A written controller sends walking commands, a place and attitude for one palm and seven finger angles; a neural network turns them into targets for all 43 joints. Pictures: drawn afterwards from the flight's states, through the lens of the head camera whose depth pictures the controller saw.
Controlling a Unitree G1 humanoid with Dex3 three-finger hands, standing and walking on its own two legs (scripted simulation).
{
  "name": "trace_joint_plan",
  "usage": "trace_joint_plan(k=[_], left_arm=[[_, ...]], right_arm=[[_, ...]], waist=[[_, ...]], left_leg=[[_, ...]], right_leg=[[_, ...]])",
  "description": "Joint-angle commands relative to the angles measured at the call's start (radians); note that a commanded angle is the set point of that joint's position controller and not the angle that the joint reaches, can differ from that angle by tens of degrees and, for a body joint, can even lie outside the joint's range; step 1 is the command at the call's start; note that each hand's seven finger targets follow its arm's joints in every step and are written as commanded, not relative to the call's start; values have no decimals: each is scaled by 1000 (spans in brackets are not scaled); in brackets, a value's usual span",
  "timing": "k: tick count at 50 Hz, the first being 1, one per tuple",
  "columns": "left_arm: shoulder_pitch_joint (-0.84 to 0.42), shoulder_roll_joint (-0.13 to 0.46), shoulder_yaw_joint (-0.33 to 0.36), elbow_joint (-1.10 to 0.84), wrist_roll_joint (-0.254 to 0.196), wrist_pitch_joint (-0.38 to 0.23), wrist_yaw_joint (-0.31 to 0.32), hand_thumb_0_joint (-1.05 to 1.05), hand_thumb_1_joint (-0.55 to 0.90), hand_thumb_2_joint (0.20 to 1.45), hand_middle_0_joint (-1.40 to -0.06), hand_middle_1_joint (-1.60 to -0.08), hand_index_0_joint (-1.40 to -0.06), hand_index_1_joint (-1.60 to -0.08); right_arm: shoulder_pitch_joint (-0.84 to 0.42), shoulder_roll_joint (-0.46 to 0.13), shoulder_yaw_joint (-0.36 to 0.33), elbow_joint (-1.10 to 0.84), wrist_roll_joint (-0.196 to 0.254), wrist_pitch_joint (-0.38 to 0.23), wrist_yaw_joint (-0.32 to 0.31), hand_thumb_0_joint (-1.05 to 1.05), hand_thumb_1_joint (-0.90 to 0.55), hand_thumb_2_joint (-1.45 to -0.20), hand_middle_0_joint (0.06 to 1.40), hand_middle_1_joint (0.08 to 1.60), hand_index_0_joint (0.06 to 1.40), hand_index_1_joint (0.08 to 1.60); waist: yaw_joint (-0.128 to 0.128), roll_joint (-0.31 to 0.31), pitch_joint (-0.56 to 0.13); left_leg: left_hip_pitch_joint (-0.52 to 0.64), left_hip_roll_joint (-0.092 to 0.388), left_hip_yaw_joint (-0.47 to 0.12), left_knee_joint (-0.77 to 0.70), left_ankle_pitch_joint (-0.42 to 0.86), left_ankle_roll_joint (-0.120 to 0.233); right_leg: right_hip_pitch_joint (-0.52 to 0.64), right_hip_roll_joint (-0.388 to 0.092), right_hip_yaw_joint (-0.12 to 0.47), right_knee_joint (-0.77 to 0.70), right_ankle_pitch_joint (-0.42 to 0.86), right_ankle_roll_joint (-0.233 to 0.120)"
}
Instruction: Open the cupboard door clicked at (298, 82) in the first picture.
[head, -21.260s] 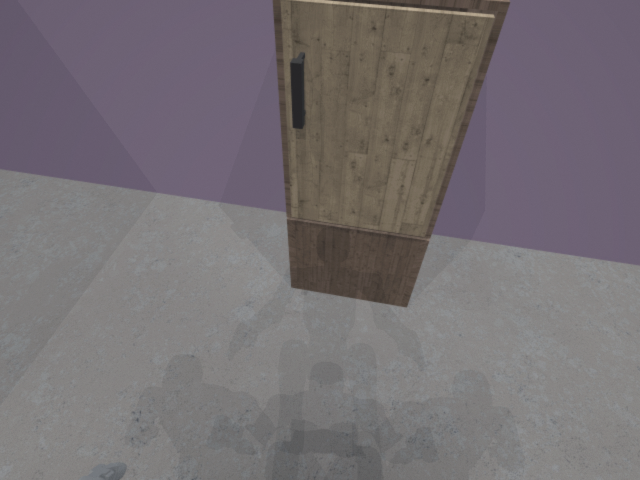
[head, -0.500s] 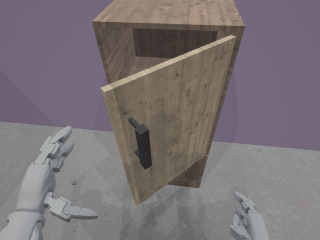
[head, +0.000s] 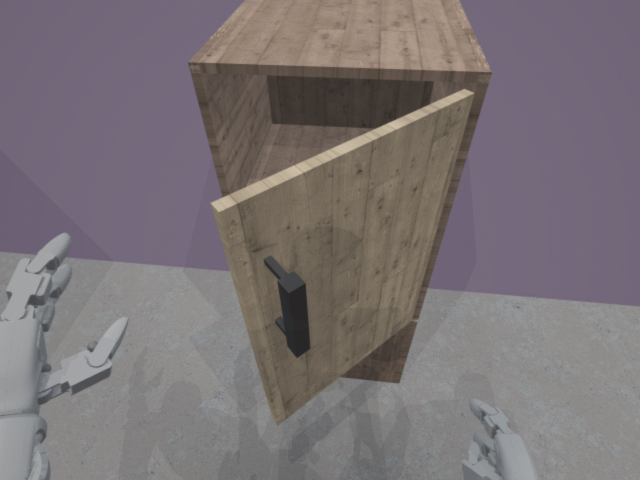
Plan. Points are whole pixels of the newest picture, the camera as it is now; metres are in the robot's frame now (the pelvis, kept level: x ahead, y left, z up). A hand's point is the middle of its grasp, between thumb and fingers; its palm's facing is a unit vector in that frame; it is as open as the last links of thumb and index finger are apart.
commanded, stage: draw the hand back to the body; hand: left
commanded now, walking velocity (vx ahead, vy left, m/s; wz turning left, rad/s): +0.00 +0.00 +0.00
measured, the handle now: (286, 307) +0.31 +0.09 +0.06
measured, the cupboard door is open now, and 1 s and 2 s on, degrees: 45 45 45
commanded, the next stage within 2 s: step back with the hand held close in 0.48 s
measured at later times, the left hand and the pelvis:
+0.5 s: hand (83, 346) +0.18 +0.26 +0.15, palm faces +0.46 -0.79 -0.39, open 7.5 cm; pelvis -0.01 -0.01 +0.00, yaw +0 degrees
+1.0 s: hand (71, 369) +0.16 +0.26 +0.14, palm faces +0.32 -0.79 -0.53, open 7.4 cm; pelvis -0.05 +0.01 +0.00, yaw -2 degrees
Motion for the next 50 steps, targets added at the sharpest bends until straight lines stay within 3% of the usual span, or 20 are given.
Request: trace_joint_plan(k=[1, 5, 8, 10, 17, 29, 30, 31, 32, 33, 35, 37, 41, 42, 44, 50], left_arm=[[-102, 180, 147, -216, 0, -71, 17, 0, 760, 840, -195, -300, -195, -300], [-114, 200, 180, -214, -4, -73, 20, 0, 900, 900, -200, -300, -200, -300], [-96, 157, 139, -175, -6, -66, 12, 0, 900, 900, -200, -300, -200, -300], [-102, 161, 141, -164, -9, -65, 11, 0, 900, 900, -200, -300, -200, -300], [-119, 200, 169, -194, -3, -73, 19, 0, 900, 900, -200, -300, -200, -300], [-109, 182, 161, -158, -10, -83, 14, 0, 900, 900, -200, -300, -200, -300], [-200, 214, 173, -243, -9, -93, 16, 0, 900, 900, -200, -300, -200, -300], [-235, 323, 289, -248, -9, -130, 23, 0, 900, 900, -200, -300, -200, -300], [-216, 303, 276, -206, -4, -143, 18, 0, 900, 900, -200, -300, -200, -300], [-93, 233, 226, -150, -2, -137, 9, 0, 900, 900, -200, -300, -200, -300], [-9, 198, 191, -164, -3, -135, 2, 0, 900, 900, -200, -300, -200, -300], [24, 207, 198, -180, -3, -135, 6, 0, 900, 900, -200, -300, -200, -300], [64, 252, 245, -238, -4, -133, 18, 0, 900, 900, -200, -300, -200, -300], [71, 272, 264, -248, -6, -134, 23, 0, 900, 900, -200, -300, -200, -300], [92, 268, 268, -262, -6, -134, 27, 0, 900, 900, -200, -300, -200, -300], [98, 266, 277, -317, 6, -150, 39, 0, 900, 900, -200, -300, -200, -300]], right_arm=[[-120, -110, -51, -161, 7, -39, -10, 0, -900, -900, 200, 300, 200, 300], [-120, -108, -55, -152, 7, -35, -9, 0, -900, -900, 200, 300, 200, 300], [-122, -112, -56, -153, 9, -31, -4, 0, -900, -900, 200, 300, 200, 300], [-126, -113, -58, -154, 9, -26, -5, 0, -900, -900, 200, 300, 200, 300], [-136, -110, -58, -150, 7, -31, -11, 0, -900, -900, 200, 300, 200, 300], [-136, -105, -61, -143, 9, -38, -13, 0, -900, -900, 200, 300, 200, 300], [-150, -107, -61, -149, 9, -42, -13, 0, -900, -900, 200, 300, 200, 300], [-122, -125, -53, -190, 25, -23, -17, 0, -900, -900, 200, 300, 200, 300], [-118, -111, -52, -176, 23, -8, -19, 0, -900, -900, 200, 300, 200, 300], [-119, -117, -58, -178, 16, 3, -20, 0, -900, -900, 200, 300, 200, 300], [-119, -128, -68, -195, 16, 19, -16, 0, -900, -900, 200, 300, 200, 300], [-124, -132, -74, -202, 16, 31, -20, 0, -900, -900, 200, 300, 200, 300], [-113, -129, -88, -232, 23, 55, -24, 0, -900, -900, 200, 300, 200, 300], [-121, -127, -89, -232, 23, 61, -27, 0, -900, -900, 200, 300, 200, 300], [-114, -122, -93, -246, 27, 67, -28, 0, -900, -900, 200, 300, 200, 300], [-104, -134, -97, -265, 25, 59, -29, 0, -900, -900, 200, 300, 200, 300]], waist=[[-2, 16, -95], [2, 47, -107], [-5, 5, -77], [-5, -29, -73], [3, 30, -91], [-1, -16, -65], [-3, 21, -103], [-56, -14, 4], [-55, -21, 12], [-58, -41, -9], [-61, -27, -90], [-60, -9, -142], [-62, -55, -217], [-59, -36, -225], [-61, -55, -232], [-55, 35, -185]], left_leg=[[-39, 41, -34, -70, 371, -30], [-19, 42, -30, -64, 420, -33], [-27, 44, -33, -74, 397, -30], [-28, 42, -28, -77, 354, -22], [-28, 32, -25, -77, 317, -19], [-32, 30, -19, -83, 255, -10], [-15, 27, -20, -78, 252, -9], [-97, 40, -29, -50, 159, 6], [-114, 33, -49, -42, 131, 6], [-107, 39, -45, -32, 154, 4], [-85, 48, -30, -14, 225, 4], [-94, 56, -34, -10, 293, 1], [-111, 73, -31, 18, 373, -6], [-122, 72, -35, 23, 384, -7], [-142, 76, -36, 29, 378, -10], [-273, 114, -83, -34, 241, 11]], right_leg=[[79, 12, 20, -27, 213, -32], [80, 10, 23, -28, 242, -32], [69, 11, 17, -37, 225, -29], [64, 13, 18, -46, 213, -27], [78, 11, 28, -53, 198, -33], [60, 11, 34, -77, 160, -27], [67, 10, 42, -76, 162, -28], [-68, -29, 126, -128, 184, -27], [-74, -47, 123, -135, 176, -32], [-82, -54, 117, -125, 190, -31], [-63, -61, 105, -86, 272, -25], [-32, -65, 92, -47, 343, -23], [-12, -67, 95, 19, 445, -18], [-6, -74, 97, 31, 469, -22], [-8, -73, 100, 56, 474, -21], [-20, -33, 89, 133, 290, -8]])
